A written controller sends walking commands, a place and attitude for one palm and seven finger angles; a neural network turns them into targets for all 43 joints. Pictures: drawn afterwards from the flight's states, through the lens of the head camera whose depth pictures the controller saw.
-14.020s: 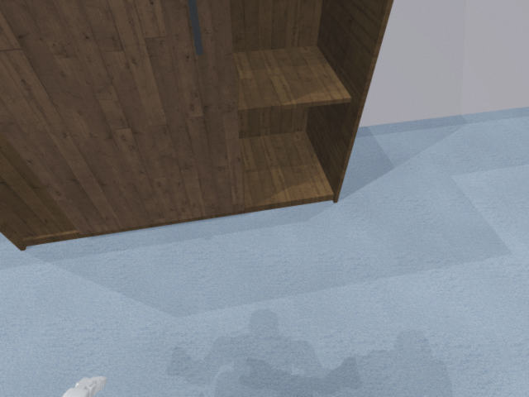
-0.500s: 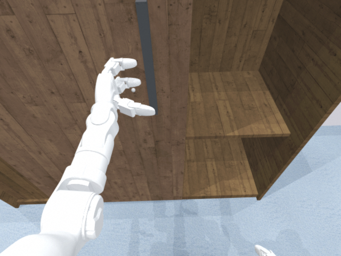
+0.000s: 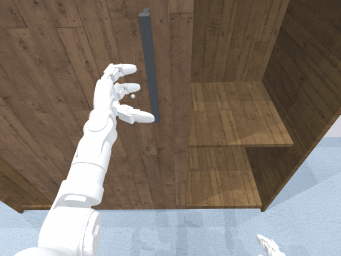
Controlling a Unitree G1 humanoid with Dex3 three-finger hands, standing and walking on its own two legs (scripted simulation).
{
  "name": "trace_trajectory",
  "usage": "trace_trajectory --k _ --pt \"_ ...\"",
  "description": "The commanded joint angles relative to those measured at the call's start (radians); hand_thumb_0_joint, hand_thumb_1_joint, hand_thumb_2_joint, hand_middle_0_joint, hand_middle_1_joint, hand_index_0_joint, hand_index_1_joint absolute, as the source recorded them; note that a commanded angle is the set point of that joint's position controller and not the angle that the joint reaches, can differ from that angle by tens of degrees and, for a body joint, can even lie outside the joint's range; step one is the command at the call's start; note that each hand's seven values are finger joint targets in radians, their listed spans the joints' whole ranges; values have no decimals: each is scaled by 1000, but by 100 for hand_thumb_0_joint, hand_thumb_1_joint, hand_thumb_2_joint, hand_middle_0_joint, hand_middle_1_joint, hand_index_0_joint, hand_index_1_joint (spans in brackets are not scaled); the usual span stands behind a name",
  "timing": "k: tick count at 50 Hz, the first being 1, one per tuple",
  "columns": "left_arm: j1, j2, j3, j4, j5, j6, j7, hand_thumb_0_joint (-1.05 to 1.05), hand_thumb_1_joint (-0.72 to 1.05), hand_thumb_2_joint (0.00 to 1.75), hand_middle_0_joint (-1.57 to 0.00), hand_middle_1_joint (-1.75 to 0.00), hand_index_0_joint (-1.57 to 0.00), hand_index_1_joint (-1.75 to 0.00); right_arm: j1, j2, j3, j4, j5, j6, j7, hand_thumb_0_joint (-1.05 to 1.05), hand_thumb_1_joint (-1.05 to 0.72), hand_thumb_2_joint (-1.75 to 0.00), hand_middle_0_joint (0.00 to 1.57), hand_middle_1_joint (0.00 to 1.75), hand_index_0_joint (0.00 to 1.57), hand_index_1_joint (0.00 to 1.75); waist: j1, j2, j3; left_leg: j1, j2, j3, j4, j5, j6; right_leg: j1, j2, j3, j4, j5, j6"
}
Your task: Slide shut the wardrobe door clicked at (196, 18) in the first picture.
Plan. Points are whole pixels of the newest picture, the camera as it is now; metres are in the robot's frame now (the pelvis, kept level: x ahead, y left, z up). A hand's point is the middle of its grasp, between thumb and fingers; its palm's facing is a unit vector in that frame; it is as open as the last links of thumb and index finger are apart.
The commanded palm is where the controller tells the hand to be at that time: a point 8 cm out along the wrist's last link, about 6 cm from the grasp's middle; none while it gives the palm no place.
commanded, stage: move the hooked fingers beside the handle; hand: left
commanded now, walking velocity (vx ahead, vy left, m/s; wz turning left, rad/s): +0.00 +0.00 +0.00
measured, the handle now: (152, 74) +0.49 +0.07 +0.20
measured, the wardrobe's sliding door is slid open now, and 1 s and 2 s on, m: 0.45 0.45 0.45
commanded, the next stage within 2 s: feel for the door with the fingertips in 0.26 s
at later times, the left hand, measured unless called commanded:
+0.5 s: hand (133, 96) +0.41 +0.10 +0.19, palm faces +0.04 -1.00 +0.01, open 14.0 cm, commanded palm +0.39 +0.15 +0.18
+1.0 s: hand (144, 90) +0.44 +0.08 +0.18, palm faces +0.04 -1.00 +0.01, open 13.8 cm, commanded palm +0.42 +0.13 +0.18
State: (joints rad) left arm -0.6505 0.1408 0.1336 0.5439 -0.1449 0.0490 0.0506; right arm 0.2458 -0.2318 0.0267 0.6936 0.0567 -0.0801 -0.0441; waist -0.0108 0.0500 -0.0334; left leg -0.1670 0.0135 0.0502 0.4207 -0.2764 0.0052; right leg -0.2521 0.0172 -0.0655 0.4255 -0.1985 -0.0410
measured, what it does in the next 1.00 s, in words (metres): stands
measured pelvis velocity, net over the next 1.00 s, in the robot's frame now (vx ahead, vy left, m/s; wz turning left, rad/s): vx -0.01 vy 0.01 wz -0.01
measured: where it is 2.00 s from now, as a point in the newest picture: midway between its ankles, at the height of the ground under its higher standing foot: outside the picture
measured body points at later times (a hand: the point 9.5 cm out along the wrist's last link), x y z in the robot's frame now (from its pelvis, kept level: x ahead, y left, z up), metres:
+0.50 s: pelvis -0.01 +0.00 +0.00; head -0.01 -0.02 +0.45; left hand +0.40 +0.15 +0.19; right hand +0.12 -0.23 -0.11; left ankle -0.04 +0.11 -0.74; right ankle +0.02 -0.09 -0.74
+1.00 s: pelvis -0.01 +0.01 +0.00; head +0.00 -0.01 +0.45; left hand +0.43 +0.14 +0.18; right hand +0.09 -0.23 -0.12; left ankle -0.04 +0.11 -0.74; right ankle +0.02 -0.09 -0.74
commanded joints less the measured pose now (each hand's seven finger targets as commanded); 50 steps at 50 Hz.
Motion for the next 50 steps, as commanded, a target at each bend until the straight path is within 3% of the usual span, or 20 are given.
trace_trajectory --k 1,4,7,9,13,19,20,22,24,25,26,28,29,33,34,36,41,44,46,50 --pt "-493 145 30 -228 -3 -47 4 0 -50 30 -30 -120 -30 -120 -59 -102 -33 -125 0 -44 -13 0 -90 -90 20 30 20 30 -8 -90 -294 39 -12 -14 -23 271 22 176 -16 45 -30 292 20" --pt "-473 135 24 -211 2 -36 9 0 -50 30 -30 -120 -30 -120 -66 -102 -30 -124 -1 -38 -12 0 -90 -90 20 30 20 30 -1 -86 -276 30 -13 -14 -27 274 20 177 -19 41 -30 290 18" --pt "-477 118 17 -256 -1 -39 14 0 -50 30 -30 -120 -30 -120 -74 -95 -31 -136 -4 -42 -10 0 -90 -90 20 30 20 30 0 -90 -312 48 -13 -10 -25 298 22 195 -19 46 -24 324 20" --pt "-433 162 55 -250 0 -38 17 0 -50 30 -30 -120 -30 -120 -78 -102 -31 -136 -5 -37 -9 0 -90 -90 20 30 20 30 15 -120 -305 32 -11 -11 -31 297 22 215 -20 44 -27 320 20" --pt "-471 124 11 -263 11 -24 15 0 -50 30 -30 -120 -30 -120 -84 -92 -26 -137 -2 -33 -9 0 -90 -90 20 30 20 30 -3 -77 -264 36 -11 -9 -36 267 20 177 -20 44 -37 286 20" --pt "-513 145 24 -265 0 -29 20 0 -50 30 -30 -120 -30 -120 -88 -98 -25 -132 -4 -37 -19 0 -90 -90 20 30 20 30 -4 -87 -274 40 -9 -21 -44 233 20 175 -18 44 -48 223 19" --pt "-506 103 -5 -263 -3 -30 17 0 -50 30 -30 -120 -30 -120 -91 -91 -26 -132 -2 -41 -18 0 -90 -90 20 30 20 30 -9 -76 -274 49 -10 -19 -41 239 20 166 -17 44 -47 231 19" --pt "-541 80 -31 -260 -4 -33 16 0 -50 30 -30 -120 -30 -120 -80 -92 -26 -124 -2 -48 -18 0 -90 -90 20 30 20 30 -22 -82 -272 56 -9 -23 -38 237 19 148 -15 42 -48 227 19" --pt "-510 94 -10 -236 -5 -32 23 0 -50 30 -30 -120 -30 -120 -74 -97 -30 -119 -4 -51 -16 0 -90 -90 20 30 20 30 -9 -87 -278 51 -8 -26 -41 239 16 154 -15 39 -47 217 17" --pt "-503 74 -25 -217 -5 -27 24 0 -50 30 -30 -120 -30 -120 -76 -95 -28 -115 -3 -50 -15 0 -90 -90 20 30 20 30 -13 -85 -265 47 -9 -25 -42 231 16 147 -14 42 -50 214 18" --pt "-534 93 -14 -223 0 -27 31 0 -50 30 -30 -120 -30 -120 -71 -96 -29 -111 -3 -50 -15 0 -90 -90 20 30 20 30 -16 -81 -264 44 -9 -23 -42 228 16 139 -15 42 -52 211 19" --pt "-533 49 -45 -215 5 -25 42 0 -50 30 -30 -120 -30 -120 -72 -90 -28 -113 -3 -53 -11 0 -90 -90 20 30 20 30 -14 -76 -260 41 -10 -26 -43 225 14 134 -14 40 -50 202 16" --pt "-524 61 -31 -208 8 -27 54 0 -50 30 -30 -120 -30 -120 -72 -94 -28 -111 -7 -51 -11 0 -90 -90 20 30 20 30 -6 -85 -258 36 -8 -30 -49 226 12 140 -15 35 -49 191 15" --pt "-599 44 -48 -199 20 -33 82 0 -50 30 -30 -120 -30 -120 -63 -88 -28 -101 -9 -54 -10 0 -90 -90 20 30 20 30 -22 -92 -257 34 -7 -28 -48 205 14 120 -14 44 -54 172 19" --pt "-584 58 -27 -187 24 -39 93 0 -50 30 -30 -120 -30 -120 -62 -91 -30 -101 -13 -53 -10 0 -90 -90 20 30 20 30 -8 -92 -265 28 -8 -29 -50 209 13 132 -16 43 -50 168 17" --pt "-613 35 -52 -188 31 -46 100 0 -50 30 -30 -120 -30 -120 -56 -88 -29 -98 -14 -56 -9 0 -90 -90 20 30 20 30 -22 -104 -277 33 -7 -24 -46 211 16 132 -16 47 -50 181 21" --pt "-677 106 2 -88 37 -57 101 0 -50 30 -30 -120 -30 -120 -32 -95 -27 -74 -16 -51 -18 0 -90 -90 20 30 20 30 -33 -112 -262 3 -9 -22 -47 172 20 125 -19 56 -59 153 25" --pt "-655 142 44 -61 35 -79 95 0 -50 30 -30 -120 -30 -120 -23 -98 -29 -78 -20 -51 -18 0 -90 -90 20 30 20 30 -12 -92 -306 -4 -11 -17 -43 208 19 168 -22 59 -45 198 20" --pt "-694 105 7 -37 34 -93 86 0 -50 30 -30 -120 -30 -120 -5 -97 -28 -72 -18 -56 -15 0 -90 -90 20 30 20 30 -35 -107 -289 -4 -8 -19 -39 208 19 143 -18 55 -44 209 23" --pt "-724 83 -8 -2 32 -113 80 0 -50 30 -30 -120 -30 -120 16 -101 -37 -63 -16 -65 -11 0 -90 -90 20 30 20 30 -47 -99 -287 6 -8 -21 -31 209 19 113 -15 51 -41 204 22"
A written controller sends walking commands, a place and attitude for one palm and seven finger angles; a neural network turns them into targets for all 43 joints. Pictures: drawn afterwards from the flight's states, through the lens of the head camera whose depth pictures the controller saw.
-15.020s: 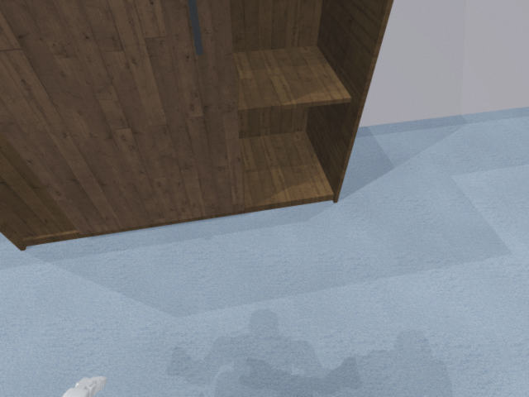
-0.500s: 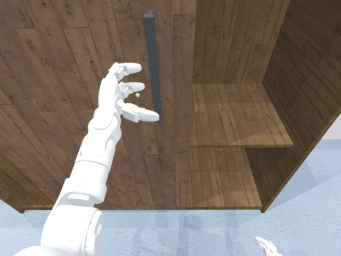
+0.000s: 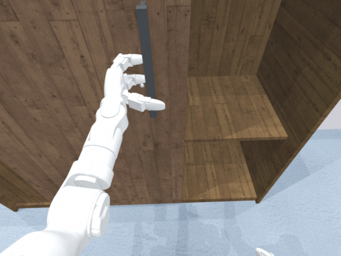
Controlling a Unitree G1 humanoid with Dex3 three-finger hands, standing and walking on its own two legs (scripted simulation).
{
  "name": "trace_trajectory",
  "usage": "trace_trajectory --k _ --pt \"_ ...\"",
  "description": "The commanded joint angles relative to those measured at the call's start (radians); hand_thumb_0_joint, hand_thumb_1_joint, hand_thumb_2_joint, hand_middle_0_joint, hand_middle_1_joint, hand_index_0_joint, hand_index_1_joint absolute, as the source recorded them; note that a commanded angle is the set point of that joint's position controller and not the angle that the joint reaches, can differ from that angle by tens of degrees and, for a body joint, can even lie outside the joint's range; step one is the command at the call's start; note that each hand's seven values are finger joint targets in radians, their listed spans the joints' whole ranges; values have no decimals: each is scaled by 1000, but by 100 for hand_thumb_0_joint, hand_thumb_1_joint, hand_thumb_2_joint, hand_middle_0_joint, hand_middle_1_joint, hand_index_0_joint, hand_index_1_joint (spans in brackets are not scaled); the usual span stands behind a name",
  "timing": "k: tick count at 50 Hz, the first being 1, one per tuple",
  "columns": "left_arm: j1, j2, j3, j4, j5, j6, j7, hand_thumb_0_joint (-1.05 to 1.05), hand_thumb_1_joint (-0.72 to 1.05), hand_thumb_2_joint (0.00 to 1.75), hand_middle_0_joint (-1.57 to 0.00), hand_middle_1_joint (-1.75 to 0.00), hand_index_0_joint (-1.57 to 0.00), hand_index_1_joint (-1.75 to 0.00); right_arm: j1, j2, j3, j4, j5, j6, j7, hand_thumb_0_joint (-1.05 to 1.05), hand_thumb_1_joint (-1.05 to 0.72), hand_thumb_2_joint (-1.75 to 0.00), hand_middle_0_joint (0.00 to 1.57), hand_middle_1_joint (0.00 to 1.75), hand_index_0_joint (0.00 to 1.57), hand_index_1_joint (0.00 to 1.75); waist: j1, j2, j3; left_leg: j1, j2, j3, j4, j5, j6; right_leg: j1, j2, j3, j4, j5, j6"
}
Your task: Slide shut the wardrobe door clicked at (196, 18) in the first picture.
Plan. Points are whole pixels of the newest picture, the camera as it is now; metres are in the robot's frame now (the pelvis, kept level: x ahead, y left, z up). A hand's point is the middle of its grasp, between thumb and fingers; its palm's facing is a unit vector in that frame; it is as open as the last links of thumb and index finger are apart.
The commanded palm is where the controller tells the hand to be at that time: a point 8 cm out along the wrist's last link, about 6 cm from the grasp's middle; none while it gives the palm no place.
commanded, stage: slide the fingers in behind the handle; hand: left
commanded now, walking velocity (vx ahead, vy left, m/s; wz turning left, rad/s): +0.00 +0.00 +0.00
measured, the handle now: (149, 68) +0.50 +0.06 +0.20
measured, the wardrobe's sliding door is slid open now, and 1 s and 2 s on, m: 0.45 0.45 0.45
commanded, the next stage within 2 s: grip the handle and tug to test in 1.82 s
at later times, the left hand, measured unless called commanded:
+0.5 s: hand (143, 89) +0.45 +0.07 +0.17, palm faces +0.03 -1.00 +0.03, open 14.0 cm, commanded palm +0.41 +0.12 +0.18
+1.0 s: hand (157, 88) +0.44 +0.04 +0.18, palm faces +0.01 -1.00 +0.02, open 14.0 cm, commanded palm +0.42 +0.09 +0.18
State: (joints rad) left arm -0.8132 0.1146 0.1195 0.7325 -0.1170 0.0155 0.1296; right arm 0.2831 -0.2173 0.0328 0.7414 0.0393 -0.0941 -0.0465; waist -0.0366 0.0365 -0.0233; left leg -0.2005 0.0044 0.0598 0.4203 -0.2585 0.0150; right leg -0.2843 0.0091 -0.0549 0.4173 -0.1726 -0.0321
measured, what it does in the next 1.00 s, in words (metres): stands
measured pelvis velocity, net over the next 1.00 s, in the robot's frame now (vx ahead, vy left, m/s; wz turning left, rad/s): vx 0.02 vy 0.00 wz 0.00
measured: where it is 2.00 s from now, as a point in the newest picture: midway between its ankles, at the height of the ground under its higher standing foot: outside the picture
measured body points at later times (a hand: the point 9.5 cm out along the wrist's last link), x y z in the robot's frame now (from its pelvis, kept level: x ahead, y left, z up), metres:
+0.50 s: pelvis +0.00 +0.00 +0.00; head +0.01 -0.01 +0.45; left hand +0.44 +0.13 +0.17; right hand +0.11 -0.23 -0.12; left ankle -0.03 +0.11 -0.74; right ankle +0.03 -0.10 -0.74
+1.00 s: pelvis +0.02 +0.00 +0.00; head +0.03 -0.01 +0.45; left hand +0.44 +0.10 +0.18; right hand +0.15 -0.22 -0.12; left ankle -0.03 +0.11 -0.74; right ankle +0.03 -0.10 -0.74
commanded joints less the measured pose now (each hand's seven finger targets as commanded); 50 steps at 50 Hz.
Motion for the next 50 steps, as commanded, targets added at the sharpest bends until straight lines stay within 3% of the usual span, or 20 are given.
trace_trajectory --k 1,4,6,9,10,13,17,19,20,23,24,26,28,34,39,41,44,46,47,50 --pt "-589 116 7 -188 3 -82 0 0 -50 30 -30 -120 -30 -120 -15 -117 -44 -103 2 -53 -8 0 -90 -90 20 30 20 30 -31 -85 -302 40 0 -28 -26 184 11 139 -7 44 -35 175 16" --pt "-551 113 8 -154 7 -83 -2 0 -50 30 -30 -120 -30 -120 -9 -118 -46 -101 3 -51 -6 0 -90 -90 20 30 20 30 -17 -87 -290 23 0 -32 -31 180 9 143 -8 38 -34 160 12" --pt "-585 84 -20 -148 5 -85 -3 0 -50 30 -30 -120 -30 -120 -4 -118 -45 -95 5 -56 -4 0 -90 -90 20 30 20 30 -34 -96 -269 27 1 -35 -32 154 11 110 -6 38 -40 134 15" --pt "-552 78 -22 -167 9 -95 -2 0 -50 30 -30 -120 -30 -120 -5 -117 -49 -102 4 -60 -1 0 -90 -90 20 30 20 30 -16 -66 -305 44 1 -38 -30 185 8 127 -7 35 -27 149 7" --pt "-532 71 -20 -163 3 -92 -2 0 -50 30 -30 -120 -30 -120 -5 -116 -46 -104 3 -63 0 0 -90 -90 20 30 20 30 -13 -88 -308 42 1 -41 -32 186 8 131 -4 33 -26 155 8" --pt "-510 81 -9 -173 -3 -90 -9 0 -50 30 -30 -120 -30 -120 -12 -116 -46 -111 6 -65 1 0 -90 -90 20 30 20 30 -9 -114 -297 30 3 -34 -32 184 11 142 -4 36 -28 166 10" --pt "-480 89 -5 -230 -1 -88 -9 0 -50 30 -30 -120 -30 -120 -26 -113 -43 -127 6 -62 3 0 -90 -90 20 30 20 30 0 -90 -304 34 3 -29 -36 195 10 160 -5 38 -28 176 9" --pt "-431 106 17 -253 -3 -88 -5 0 -50 30 -30 -120 -30 -120 -40 -115 -45 -136 6 -61 3 0 -90 -90 20 30 20 30 17 -97 -302 33 6 -28 -39 200 9 172 -6 36 -28 173 8" --pt "-447 98 6 -262 -5 -83 -4 0 -50 30 -30 -120 -30 -120 -44 -112 -40 -135 7 -61 3 0 -90 -90 20 30 20 30 7 -75 -286 31 4 -25 -40 185 10 162 -6 40 -34 164 10" --pt "-490 122 17 -297 3 -76 9 0 -50 30 -30 -120 -30 -120 -46 -109 -42 -136 5 -60 -1 0 -90 -90 20 30 20 30 -2 -104 -297 35 7 -27 -38 176 12 161 -5 43 -35 156 15" --pt "-487 124 13 -334 9 -81 13 0 -50 30 -30 -120 -30 -120 -54 -110 -43 -144 3 -58 -2 0 -90 -90 20 30 20 30 12 -59 -326 50 6 -28 -39 198 9 178 -8 42 -27 165 9" --pt "-486 66 -30 -391 7 -84 15 0 -50 30 -30 -120 -30 -120 -61 -99 -43 -150 3 -65 2 0 -90 -90 20 30 20 30 3 -35 -360 91 7 -27 -25 260 5 180 -4 39 -14 227 6" --pt "-444 35 -48 -380 1 -66 14 0 -50 30 -30 -120 -30 -120 -57 -99 -45 -146 3 -63 6 0 -90 -90 20 30 20 30 1 -80 -351 94 11 -28 -23 289 2 180 0 30 -11 260 8" --pt "-381 32 -35 -352 7 6 38 0 -50 30 -30 -120 -30 -120 -70 -104 -45 -143 0 -36 4 0 -90 -90 20 30 20 30 15 -110 -299 65 6 -26 -31 279 3 179 -3 25 -22 250 10" --pt "-383 -1 -63 -425 14 6 58 0 -50 30 -30 -120 -30 -120 -89 -91 -45 -155 -3 -26 9 0 -90 -90 20 30 20 30 18 -83 -326 88 7 -24 -22 322 -1 195 -4 25 -10 289 8" --pt "-380 -2 -65 -434 14 12 62 0 -50 30 -30 -120 -30 -120 -86 -91 -45 -155 -4 -21 10 0 -90 -90 20 30 20 30 13 -121 -329 84 7 -22 -22 327 2 203 -3 26 -11 310 12" --pt "-407 -23 -90 -434 28 23 73 0 -50 30 -30 -120 -30 -120 -91 -87 -44 -154 -4 -11 8 0 -90 -90 20 30 20 30 9 -68 -316 93 5 -26 -21 323 -2 188 -6 25 -10 291 8" --pt "-414 -55 -110 -434 24 29 80 0 -50 30 -30 -120 -30 -120 -89 -83 -44 -154 -6 -10 10 0 -90 -90 20 30 20 30 2 -92 -323 103 6 -29 -16 330 0 182 -2 23 -10 300 9" --pt "-398 -34 -86 -422 17 34 83 0 -50 30 -30 -120 -30 -120 -88 -86 -46 -154 -7 -7 9 0 -90 -90 20 30 20 30 8 -130 -331 91 5 -28 -17 331 2 200 -2 24 -11 311 11" --pt "-377 -46 -95 -445 20 33 87 0 -50 30 -30 -120 -30 -120 -98 -82 -44 -160 -10 0 11 0 -90 -90 20 30 20 30 17 -95 -344 97 2 -25 -16 358 0 217 -5 25 -2 338 8"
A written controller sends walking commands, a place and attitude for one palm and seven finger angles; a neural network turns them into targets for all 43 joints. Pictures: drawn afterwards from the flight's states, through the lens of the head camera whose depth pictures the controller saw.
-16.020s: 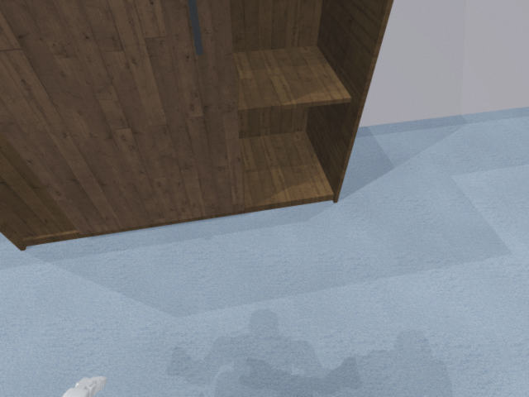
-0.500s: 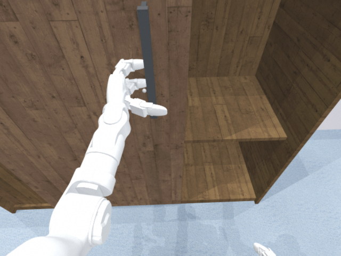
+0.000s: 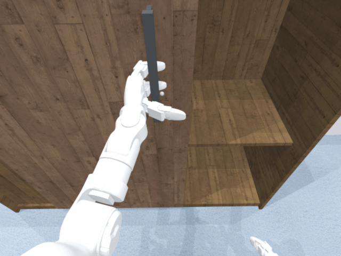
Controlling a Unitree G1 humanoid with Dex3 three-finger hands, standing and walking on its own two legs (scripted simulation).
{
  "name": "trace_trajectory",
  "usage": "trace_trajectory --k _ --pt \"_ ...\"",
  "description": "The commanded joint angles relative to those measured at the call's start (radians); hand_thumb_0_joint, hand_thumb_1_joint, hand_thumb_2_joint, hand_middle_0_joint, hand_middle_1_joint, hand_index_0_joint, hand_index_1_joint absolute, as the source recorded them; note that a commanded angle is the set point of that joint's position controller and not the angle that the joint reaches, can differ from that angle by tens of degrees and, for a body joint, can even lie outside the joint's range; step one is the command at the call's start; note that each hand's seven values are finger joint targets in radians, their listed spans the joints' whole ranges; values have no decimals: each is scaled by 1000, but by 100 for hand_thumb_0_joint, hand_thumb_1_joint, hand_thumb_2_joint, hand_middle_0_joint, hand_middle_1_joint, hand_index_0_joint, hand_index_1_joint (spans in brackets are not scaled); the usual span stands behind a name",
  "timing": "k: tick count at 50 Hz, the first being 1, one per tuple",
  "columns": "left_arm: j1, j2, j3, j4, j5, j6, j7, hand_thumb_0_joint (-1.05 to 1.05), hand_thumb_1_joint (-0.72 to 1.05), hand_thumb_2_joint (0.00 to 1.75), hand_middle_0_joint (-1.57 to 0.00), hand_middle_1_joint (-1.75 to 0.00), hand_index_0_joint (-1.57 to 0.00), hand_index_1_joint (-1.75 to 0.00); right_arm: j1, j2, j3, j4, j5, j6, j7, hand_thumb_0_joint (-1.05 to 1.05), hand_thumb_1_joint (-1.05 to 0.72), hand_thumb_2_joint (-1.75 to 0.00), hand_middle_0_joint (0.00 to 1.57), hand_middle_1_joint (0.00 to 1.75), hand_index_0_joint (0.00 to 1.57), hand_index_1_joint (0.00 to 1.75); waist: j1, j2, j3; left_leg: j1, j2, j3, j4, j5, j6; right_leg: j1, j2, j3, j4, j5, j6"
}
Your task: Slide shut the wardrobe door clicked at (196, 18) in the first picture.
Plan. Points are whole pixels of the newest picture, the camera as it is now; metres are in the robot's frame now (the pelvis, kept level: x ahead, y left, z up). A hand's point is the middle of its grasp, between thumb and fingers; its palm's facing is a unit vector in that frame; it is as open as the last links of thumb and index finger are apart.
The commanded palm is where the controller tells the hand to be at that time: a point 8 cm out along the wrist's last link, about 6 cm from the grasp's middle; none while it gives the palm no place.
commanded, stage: slide the fingers in behind the handle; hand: left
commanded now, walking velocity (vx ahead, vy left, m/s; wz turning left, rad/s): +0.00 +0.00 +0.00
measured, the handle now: (154, 73) +0.48 +0.06 +0.20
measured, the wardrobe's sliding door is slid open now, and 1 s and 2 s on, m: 0.45 0.45 0.45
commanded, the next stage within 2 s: grip the handle and tug to test in 0.82 s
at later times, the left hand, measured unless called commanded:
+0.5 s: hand (165, 93) +0.43 +0.03 +0.18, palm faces +0.03 -1.00 +0.01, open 14.0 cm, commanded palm +0.40 +0.08 +0.18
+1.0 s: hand (165, 93) +0.43 +0.03 +0.18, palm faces +0.02 -1.00 +0.02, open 13.9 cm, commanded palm +0.40 +0.08 +0.18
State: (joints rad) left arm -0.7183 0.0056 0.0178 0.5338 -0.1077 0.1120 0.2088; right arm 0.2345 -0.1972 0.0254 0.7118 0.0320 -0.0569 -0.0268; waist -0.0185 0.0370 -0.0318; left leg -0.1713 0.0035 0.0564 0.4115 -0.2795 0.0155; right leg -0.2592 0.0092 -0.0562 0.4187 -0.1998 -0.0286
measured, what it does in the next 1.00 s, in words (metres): stands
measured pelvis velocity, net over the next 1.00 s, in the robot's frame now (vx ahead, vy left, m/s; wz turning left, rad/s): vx -0.01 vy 0.00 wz -0.01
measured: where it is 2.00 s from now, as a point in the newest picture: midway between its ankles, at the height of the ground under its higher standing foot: outside the picture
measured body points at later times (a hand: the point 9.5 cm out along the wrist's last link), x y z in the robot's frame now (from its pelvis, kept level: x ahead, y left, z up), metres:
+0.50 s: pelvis -0.01 +0.00 +0.00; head +0.01 -0.02 +0.45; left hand +0.42 +0.08 +0.18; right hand +0.11 -0.23 -0.13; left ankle -0.04 +0.11 -0.74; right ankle +0.01 -0.10 -0.74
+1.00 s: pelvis -0.01 +0.00 +0.00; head +0.01 -0.01 +0.45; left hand +0.42 +0.09 +0.18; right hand +0.10 -0.23 -0.13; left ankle -0.04 +0.11 -0.74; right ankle +0.01 -0.10 -0.74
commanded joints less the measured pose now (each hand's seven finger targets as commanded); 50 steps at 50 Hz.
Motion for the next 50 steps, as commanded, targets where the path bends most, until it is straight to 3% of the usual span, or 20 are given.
trace_trajectory --k 1,2,4,6,10,11,17,21,24,29,32,34,35,37,40,43,45,46,47,50 --pt "-488 74 12 -241 14 -63 11 0 -50 30 -30 -120 -30 -120 -44 -102 -37 -124 -2 -35 -8 0 -90 -90 20 30 20 30 -6 -113 -328 64 5 -22 -7 376 -1 189 -4 25 -6 367 6" --pt "-480 76 16 -251 15 -63 13 0 -50 30 -30 -120 -30 -120 -46 -100 -37 -128 -3 -34 -5 0 -90 -90 20 30 20 30 -2 -92 -332 62 2 -16 -6 379 0 196 -6 30 -6 380 6" --pt "-441 83 23 -233 18 -59 14 0 -50 30 -30 -120 -30 -120 -53 -104 -40 -131 -2 -25 -5 0 -90 -90 20 30 20 30 7 -118 -324 51 4 -18 -10 381 0 210 -7 25 -5 378 5" --pt "-468 58 2 -234 18 -52 17 0 -50 30 -30 -120 -30 -120 -53 -98 -36 -130 -1 -20 -5 0 -90 -90 20 30 20 30 -6 -111 -307 52 3 -17 -12 354 2 192 -6 26 -14 357 7" --pt "-495 79 18 -230 12 -51 17 0 -50 30 -30 -120 -30 -120 -58 -103 -37 -128 0 -15 -11 0 -90 -90 20 30 20 30 -9 -124 -303 42 0 -18 -18 313 6 195 -7 32 -27 323 9" --pt "-513 62 4 -226 14 -52 18 0 -50 30 -30 -120 -30 -120 -59 -98 -35 -126 0 -16 -13 0 -90 -90 20 30 20 30 -15 -95 -300 49 -2 -16 -15 302 7 181 -7 36 -29 311 9" --pt "-604 29 -22 -151 15 -69 28 0 -50 30 -30 -120 -30 -120 -37 -98 -33 -103 -2 -28 -17 0 -90 -90 20 30 20 30 -39 -109 -278 42 -1 -28 -17 253 6 139 -6 32 -33 249 10" --pt "-592 25 -19 -144 13 -95 27 0 -50 30 -30 -120 -30 -120 -22 -100 -38 -103 -6 -39 -11 0 -90 -90 20 30 20 30 -29 -103 -338 57 -3 -25 -6 303 6 163 -6 35 -17 303 7" --pt "-589 38 -7 -118 12 -107 23 0 -50 30 -30 -120 -30 -120 -16 -106 -40 -98 -6 -42 -11 0 -90 -90 20 30 20 30 -29 -142 -326 41 -1 -28 -13 298 6 168 -6 30 -17 298 9" --pt "-612 49 3 -71 15 -112 24 0 -50 30 -30 -120 -30 -120 -14 -106 -37 -88 -2 -46 -13 0 -90 -90 20 30 20 30 -34 -124 -276 23 0 -26 -18 242 7 131 -7 32 -32 235 10" --pt "-654 48 0 -69 21 -118 28 0 -50 30 -30 -120 -30 -120 -2 -104 -35 -83 -4 -53 -14 0 -90 -90 20 30 20 30 -45 -106 -284 27 0 -26 -17 228 7 117 -6 35 -33 218 11" --pt "-637 54 4 -73 21 -127 28 0 -50 30 -30 -120 -30 -120 -2 -108 -39 -86 -5 -56 -13 0 -90 -90 20 30 20 30 -34 -111 -311 30 0 -28 -17 242 6 134 -7 34 -27 225 8" --pt "-630 38 -6 -80 20 -131 26 0 -50 30 -30 -120 -30 -120 -2 -103 -37 -88 -5 -60 -10 0 -90 -90 20 30 20 30 -33 -83 -312 37 1 -26 -16 257 5 130 -6 34 -21 240 6" --pt "-611 47 5 -99 13 -141 23 0 -50 30 -30 -120 -30 -120 3 -106 -41 -92 -7 -66 -6 0 -90 -90 20 30 20 30 -25 -121 -345 43 1 -26 -11 286 5 154 -4 34 -14 275 6" --pt "-606 44 -3 -93 16 -140 23 0 -50 30 -30 -120 -30 -120 1 -107 -39 -88 -3 -63 -4 0 -90 -90 20 30 20 30 -30 -104 -312 37 4 -25 -15 279 2 138 -4 32 -18 265 6" --pt "-577 35 -4 -112 15 -140 25 0 -50 30 -30 -120 -30 -120 -1 -105 -41 -97 -5 -68 1 0 -90 -90 20 30 20 30 -20 -109 -324 41 6 -23 -13 295 0 146 -2 30 -12 279 4" --pt "-575 67 15 -147 14 -145 23 0 -50 30 -30 -120 -30 -120 -9 -108 -43 -102 -4 -65 0 0 -90 -90 20 30 20 30 -13 -102 -342 45 6 -22 -16 307 -1 166 -3 32 -11 287 3" --pt "-558 41 -4 -150 13 -142 21 0 -50 30 -30 -120 -30 -120 -11 -106 -42 -107 -4 -66 2 0 -90 -90 20 30 20 30 -14 -114 -341 47 7 -23 -15 312 -1 167 -2 30 -9 293 3" --pt "-568 20 -28 -176 17 -143 18 0 -45 32 -30 -121 -30 -121 -11 -102 -44 -107 -3 -67 4 0 -90 -90 20 30 20 30 -21 -88 -340 63 10 -20 -12 330 -3 157 -2 29 -7 309 2" --pt "-524 15 -32 -158 20 -126 23 0 -31 38 -32 -123 -32 -123 -14 -105 -44 -106 -1 -62 6 0 -90 -90 20 30 20 30 -17 -106 -305 52 11 -23 -12 329 -2 146 0 24 -10 302 3"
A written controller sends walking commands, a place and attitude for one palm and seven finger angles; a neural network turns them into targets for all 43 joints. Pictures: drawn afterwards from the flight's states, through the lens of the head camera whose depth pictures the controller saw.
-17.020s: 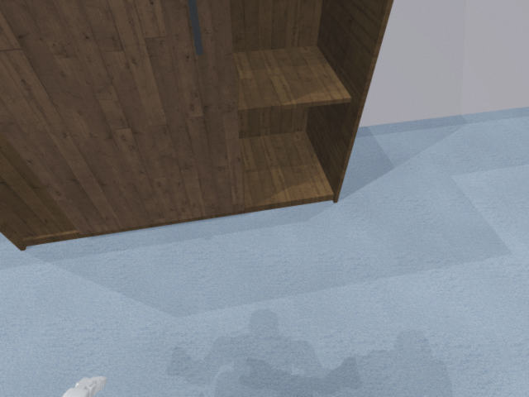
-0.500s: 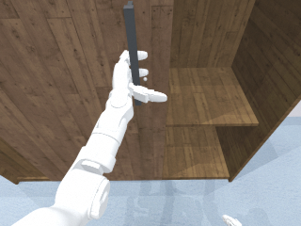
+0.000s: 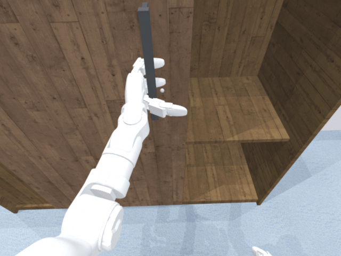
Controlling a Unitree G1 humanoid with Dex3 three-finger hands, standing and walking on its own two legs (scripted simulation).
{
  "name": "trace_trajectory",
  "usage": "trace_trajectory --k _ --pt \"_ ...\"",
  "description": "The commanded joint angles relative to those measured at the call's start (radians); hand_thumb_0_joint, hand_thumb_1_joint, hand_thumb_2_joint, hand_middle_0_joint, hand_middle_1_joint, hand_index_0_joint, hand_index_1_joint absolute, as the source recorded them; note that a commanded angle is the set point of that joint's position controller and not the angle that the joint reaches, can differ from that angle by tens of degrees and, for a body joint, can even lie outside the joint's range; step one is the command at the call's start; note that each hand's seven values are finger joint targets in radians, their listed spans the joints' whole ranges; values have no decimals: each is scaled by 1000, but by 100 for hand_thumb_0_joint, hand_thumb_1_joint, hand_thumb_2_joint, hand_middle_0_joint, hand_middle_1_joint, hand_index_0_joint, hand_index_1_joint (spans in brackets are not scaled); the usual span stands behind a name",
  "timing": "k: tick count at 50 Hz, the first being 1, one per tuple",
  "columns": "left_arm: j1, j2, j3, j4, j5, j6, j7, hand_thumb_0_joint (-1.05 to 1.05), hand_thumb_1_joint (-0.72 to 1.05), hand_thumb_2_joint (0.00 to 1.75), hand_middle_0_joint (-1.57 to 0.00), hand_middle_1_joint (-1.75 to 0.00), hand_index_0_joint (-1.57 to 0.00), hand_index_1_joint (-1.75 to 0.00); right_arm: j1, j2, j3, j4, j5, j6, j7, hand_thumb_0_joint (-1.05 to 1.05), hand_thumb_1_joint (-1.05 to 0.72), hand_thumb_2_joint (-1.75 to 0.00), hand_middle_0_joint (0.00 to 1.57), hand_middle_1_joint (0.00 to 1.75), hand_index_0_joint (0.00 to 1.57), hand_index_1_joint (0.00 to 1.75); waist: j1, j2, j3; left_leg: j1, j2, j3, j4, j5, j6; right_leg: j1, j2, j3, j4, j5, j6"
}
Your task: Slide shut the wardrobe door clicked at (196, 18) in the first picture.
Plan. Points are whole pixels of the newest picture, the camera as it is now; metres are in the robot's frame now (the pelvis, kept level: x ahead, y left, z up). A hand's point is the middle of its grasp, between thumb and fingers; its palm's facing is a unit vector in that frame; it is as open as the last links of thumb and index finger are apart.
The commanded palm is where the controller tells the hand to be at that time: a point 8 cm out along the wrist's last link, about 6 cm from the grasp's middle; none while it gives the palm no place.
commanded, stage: grip the handle and tug to test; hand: left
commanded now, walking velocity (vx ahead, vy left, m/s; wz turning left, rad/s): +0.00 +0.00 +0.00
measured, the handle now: (150, 70) +0.49 +0.06 +0.20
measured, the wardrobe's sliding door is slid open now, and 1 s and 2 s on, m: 0.45 0.45 0.45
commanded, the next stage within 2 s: tug the door sideways, standing still in 1.34 s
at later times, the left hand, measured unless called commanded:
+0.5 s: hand (161, 90) +0.44 +0.03 +0.18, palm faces +0.03 -1.00 +0.00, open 7.3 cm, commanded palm +0.41 +0.08 +0.18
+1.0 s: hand (161, 89) +0.44 +0.03 +0.18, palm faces +0.03 -1.00 +0.02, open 5.3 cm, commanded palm +0.40 +0.08 +0.18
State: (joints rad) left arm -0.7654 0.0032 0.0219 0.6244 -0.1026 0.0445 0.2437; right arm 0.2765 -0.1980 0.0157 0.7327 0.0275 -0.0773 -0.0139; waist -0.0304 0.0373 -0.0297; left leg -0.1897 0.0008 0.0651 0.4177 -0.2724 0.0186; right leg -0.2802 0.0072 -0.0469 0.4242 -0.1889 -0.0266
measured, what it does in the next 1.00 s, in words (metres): stands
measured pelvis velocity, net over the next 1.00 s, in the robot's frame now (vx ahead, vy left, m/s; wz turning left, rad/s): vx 0.01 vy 0.00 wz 0.01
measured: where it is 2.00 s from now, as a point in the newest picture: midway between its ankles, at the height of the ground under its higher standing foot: outside the picture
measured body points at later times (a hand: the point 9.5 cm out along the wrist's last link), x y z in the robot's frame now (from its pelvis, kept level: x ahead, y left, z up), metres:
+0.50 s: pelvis +0.01 +0.00 +0.00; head +0.02 -0.01 +0.45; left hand +0.43 +0.09 +0.18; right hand +0.13 -0.22 -0.12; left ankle -0.04 +0.10 -0.74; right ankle +0.02 -0.10 -0.74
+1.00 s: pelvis +0.01 +0.00 +0.00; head +0.02 -0.02 +0.45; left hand +0.43 +0.09 +0.18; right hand +0.14 -0.23 -0.12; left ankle -0.04 +0.10 -0.74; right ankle +0.02 -0.10 -0.74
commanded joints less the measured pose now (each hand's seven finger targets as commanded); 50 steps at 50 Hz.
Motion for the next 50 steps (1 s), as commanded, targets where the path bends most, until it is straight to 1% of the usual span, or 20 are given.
trace_trajectory --k 1,5,6,7,9,12,14,19,20,22,24,26,35,37,39,40,42,43,46,50 --pt "-502 20 -37 -262 15 -53 -9 0 -27 40 -32 -123 -32 -123 -55 -105 -35 -124 3 -40 -8 0 -90 -90 20 30 20 30 -13 -115 -309 73 14 -33 -19 305 -5 159 2 15 -20 275 4" --pt "-512 12 -47 -260 20 -34 -2 0 -8 48 -35 -126 -35 -126 -64 -101 -33 -124 3 -34 -11 0 -90 -90 20 30 20 30 -14 -82 -306 80 11 -35 -19 295 -4 151 -1 18 -22 259 1" --pt "-525 25 -36 -251 18 -29 0 0 -3 50 -35 -127 -35 -127 -59 -103 -33 -119 2 -32 -13 0 -90 -90 20 30 20 30 -18 -121 -302 73 11 -35 -18 291 -2 154 0 17 -26 262 4" --pt "-524 23 -37 -263 19 -27 -1 0 1 52 -35 -127 -35 -127 -58 -103 -34 -121 1 -32 -14 0 -90 -90 20 30 20 30 -17 -120 -313 76 12 -35 -19 301 -3 160 0 17 -22 273 4" --pt "-521 4 -56 -263 23 -24 -2 0 11 56 -36 -129 -36 -129 -66 -99 -33 -124 2 -28 -13 0 -90 -90 20 30 20 30 -13 -73 -317 88 11 -35 -13 323 -7 157 -3 15 -14 286 0" --pt "-531 13 -41 -249 12 -19 -2 0 25 62 -38 -131 -38 -131 -60 -101 -33 -121 1 -25 -15 0 -90 -90 20 30 20 30 -20 -132 -317 80 10 -37 -13 312 -3 160 -1 16 -20 287 5" --pt "-521 23 -33 -250 15 -21 -3 0 34 66 -39 -132 -39 -132 -70 -102 -32 -124 1 -21 -17 0 -90 -90 20 30 20 30 -12 -115 -318 76 8 -34 -14 318 -2 171 -3 17 -17 295 3" --pt "-495 2 -55 -268 15 -29 -10 0 57 76 -42 -135 -42 -135 -71 -99 -33 -132 0 -17 -10 0 -90 -90 20 30 20 30 -4 -99 -337 91 10 -40 -6 375 -9 183 -2 10 0 335 -3" --pt "-500 -24 -80 -292 16 -32 -12 0 62 78 -42 -136 -42 -136 -73 -94 -33 -136 0 -18 -6 0 -90 -90 20 30 20 30 -10 -67 -342 108 12 -38 -2 386 -11 172 -2 11 3 343 -4" --pt "-492 -39 -93 -300 11 -32 -13 0 71 82 -43 -137 -43 -137 -73 -94 -33 -140 1 -19 -3 0 -90 -90 20 30 20 30 -11 -99 -342 107 11 -41 2 389 -8 177 0 10 3 354 -2" --pt "-481 2 -57 -294 6 -30 -13 0 81 86 -44 -139 -44 -139 -72 -103 -37 -137 -1 -15 -4 0 -90 -90 20 30 20 30 -5 -137 -342 95 13 -40 -3 386 -7 192 0 8 0 354 0" --pt "-480 -4 -66 -326 9 -29 -19 0 90 90 -45 -140 -45 -140 -78 -98 -35 -144 1 -13 -2 0 -90 -90 20 30 20 30 -3 -101 -358 104 11 -38 -1 394 -9 197 -1 11 5 364 -2" --pt "-415 31 -30 -325 7 3 -20 0 90 90 -45 -140 -45 -140 -89 -100 -33 -147 0 4 -7 0 -90 -90 20 30 20 30 6 -127 -335 80 7 -31 -6 391 -2 222 -1 10 -5 385 1" --pt "-445 30 -33 -354 7 6 -21 0 90 90 -45 -140 -45 -140 -91 -97 -33 -151 1 4 -8 0 -90 -90 20 30 20 30 3 -97 -343 90 6 -27 -5 385 -2 218 -3 16 -7 385 2" --pt "-407 36 -27 -345 7 11 -21 0 90 90 -45 -140 -45 -140 -95 -100 -34 -154 2 8 -8 0 -90 -90 20 30 20 30 11 -120 -341 84 7 -31 -7 392 -4 229 -2 10 -6 383 1" --pt "-419 15 -45 -341 5 14 -23 0 90 90 -45 -140 -45 -140 -96 -96 -31 -152 3 10 -9 0 -90 -90 20 30 20 30 2 -107 -322 86 8 -28 -8 382 -2 214 -3 12 -11 380 3" --pt "-432 40 -26 -345 8 16 -18 0 90 90 -45 -140 -45 -140 -92 -98 -31 -150 1 11 -11 0 -90 -90 20 30 20 30 2 -117 -326 84 7 -31 -9 375 -2 217 -2 13 -11 374 2" --pt "-427 18 -41 -348 8 18 -20 0 90 90 -45 -140 -45 -140 -95 -95 -31 -154 3 11 -9 0 -90 -90 20 30 20 30 2 -89 -327 87 5 -28 -9 372 -3 212 -2 14 -12 370 1" --pt "-432 36 -31 -329 11 19 -17 0 90 90 -45 -140 -45 -140 -95 -99 -31 -151 3 16 -12 0 -90 -90 20 30 20 30 0 -125 -315 79 6 -31 -12 362 -1 212 -2 12 -16 357 2" --pt "-410 2 -62 -355 16 15 -18 0 90 90 -45 -140 -45 -140 -98 -95 -32 -161 2 15 -9 0 -90 -90 20 30 20 30 3 -93 -331 98 7 -33 -12 373 -2 213 -3 12 -12 359 0"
